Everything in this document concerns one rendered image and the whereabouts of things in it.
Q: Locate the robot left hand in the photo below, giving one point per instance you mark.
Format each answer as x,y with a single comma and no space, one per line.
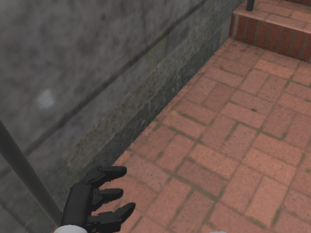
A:
86,197

